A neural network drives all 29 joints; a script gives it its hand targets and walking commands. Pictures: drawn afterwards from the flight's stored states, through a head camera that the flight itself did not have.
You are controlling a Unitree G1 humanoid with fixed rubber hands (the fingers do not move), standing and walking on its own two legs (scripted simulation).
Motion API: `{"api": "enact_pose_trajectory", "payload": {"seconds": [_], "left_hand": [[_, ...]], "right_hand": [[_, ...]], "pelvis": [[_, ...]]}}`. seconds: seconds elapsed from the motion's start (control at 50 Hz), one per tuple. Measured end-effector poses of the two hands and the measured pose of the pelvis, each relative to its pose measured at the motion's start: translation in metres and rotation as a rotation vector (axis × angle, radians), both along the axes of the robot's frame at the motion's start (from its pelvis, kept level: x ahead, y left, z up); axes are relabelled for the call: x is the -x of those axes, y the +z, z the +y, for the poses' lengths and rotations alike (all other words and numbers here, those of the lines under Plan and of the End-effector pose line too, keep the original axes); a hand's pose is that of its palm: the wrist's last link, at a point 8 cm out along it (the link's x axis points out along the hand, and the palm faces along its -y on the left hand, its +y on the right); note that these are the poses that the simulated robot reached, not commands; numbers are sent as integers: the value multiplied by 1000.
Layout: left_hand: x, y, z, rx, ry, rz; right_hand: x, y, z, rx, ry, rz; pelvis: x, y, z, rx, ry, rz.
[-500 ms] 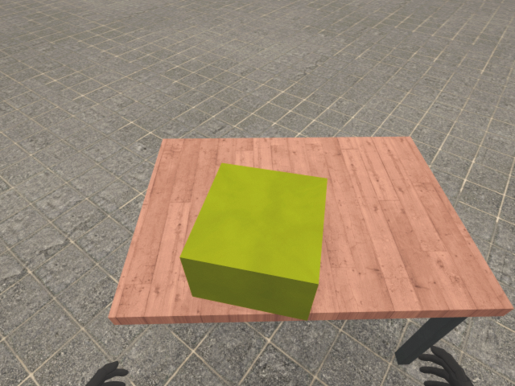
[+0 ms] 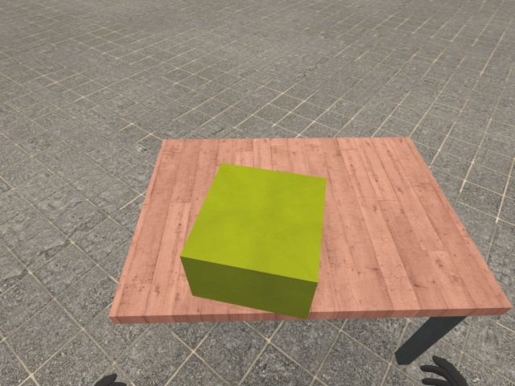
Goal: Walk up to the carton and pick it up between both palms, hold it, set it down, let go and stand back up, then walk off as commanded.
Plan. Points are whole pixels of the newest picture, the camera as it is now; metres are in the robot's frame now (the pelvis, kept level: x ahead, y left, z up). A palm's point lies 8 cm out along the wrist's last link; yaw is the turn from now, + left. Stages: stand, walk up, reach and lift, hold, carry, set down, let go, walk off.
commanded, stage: stand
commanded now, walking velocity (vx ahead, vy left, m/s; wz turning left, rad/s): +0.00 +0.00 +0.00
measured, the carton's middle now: (261, 235) +0.47 +0.01 -0.13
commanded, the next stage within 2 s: walk off in 0.54 s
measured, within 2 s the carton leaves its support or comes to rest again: neither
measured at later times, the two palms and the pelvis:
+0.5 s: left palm out of the picture +0.09 +0.28 -0.10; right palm out of the picture +0.11 -0.29 -0.09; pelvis +0.00 +0.00 +0.00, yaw +0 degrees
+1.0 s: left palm out of the picture +0.08 +0.32 -0.13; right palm out of the picture +0.05 -0.28 -0.10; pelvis -0.04 +0.03 -0.02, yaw +0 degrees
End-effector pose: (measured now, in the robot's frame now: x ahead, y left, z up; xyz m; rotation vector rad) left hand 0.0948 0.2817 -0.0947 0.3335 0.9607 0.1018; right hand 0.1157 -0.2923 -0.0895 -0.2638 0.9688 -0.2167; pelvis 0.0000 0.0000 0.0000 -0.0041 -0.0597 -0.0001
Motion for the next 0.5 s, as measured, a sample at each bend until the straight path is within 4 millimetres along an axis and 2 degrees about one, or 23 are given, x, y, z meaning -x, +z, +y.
{"api": "enact_pose_trajectory", "payload": {"seconds": [0.5], "left_hand": [[2, -3, 0, -1, 9, 19]], "right_hand": [[4, -3, -2, 0, -9, 24]], "pelvis": [[-1, 0, -1, -1, 0, 2]]}}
